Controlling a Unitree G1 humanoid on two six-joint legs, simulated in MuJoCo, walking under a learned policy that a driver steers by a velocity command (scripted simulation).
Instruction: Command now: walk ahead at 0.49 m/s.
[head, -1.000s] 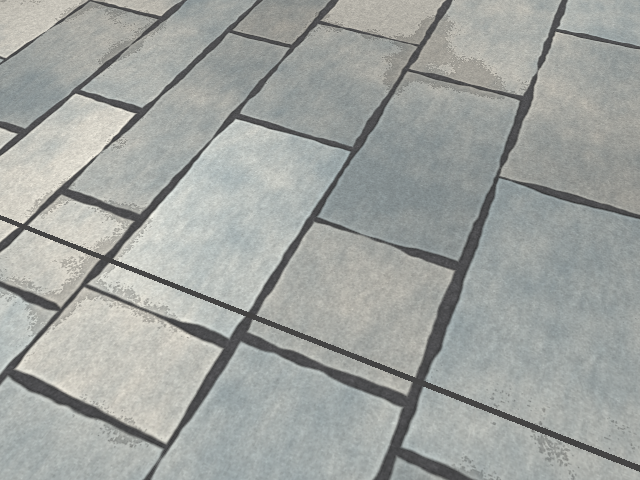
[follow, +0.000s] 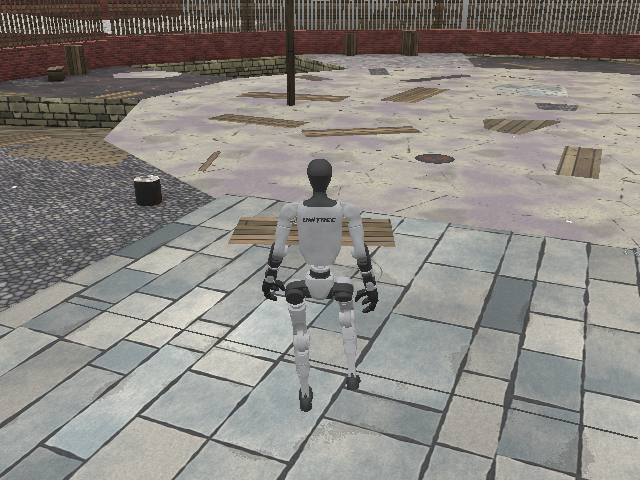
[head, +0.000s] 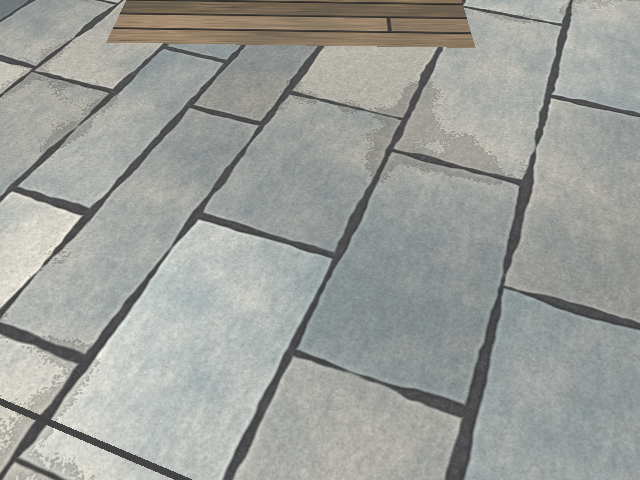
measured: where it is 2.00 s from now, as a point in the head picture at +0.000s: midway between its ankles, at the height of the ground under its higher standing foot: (459, 311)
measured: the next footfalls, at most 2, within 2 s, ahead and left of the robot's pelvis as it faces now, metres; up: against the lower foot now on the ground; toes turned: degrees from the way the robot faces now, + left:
right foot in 0.32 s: +0.34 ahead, -0.18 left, +0.00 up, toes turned -9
left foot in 0.82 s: +0.67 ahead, -0.06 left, +0.00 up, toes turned -25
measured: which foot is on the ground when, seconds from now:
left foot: down 0.00-0.34, up 0.36-0.80, down 0.82-1.00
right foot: up 0.00-0.30, down 0.32-0.84, up 0.86-1.00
